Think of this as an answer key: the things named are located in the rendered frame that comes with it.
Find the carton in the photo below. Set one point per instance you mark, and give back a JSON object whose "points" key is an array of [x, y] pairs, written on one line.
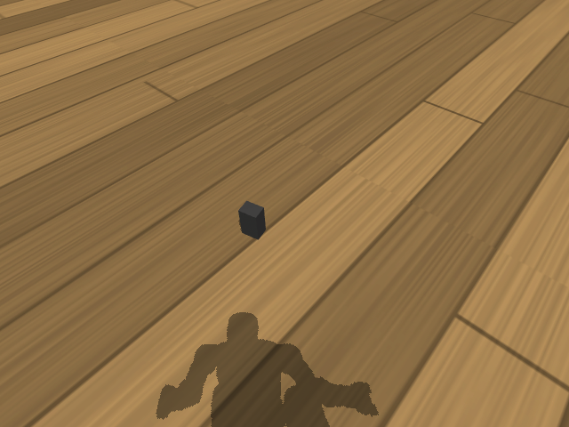
{"points": [[252, 220]]}

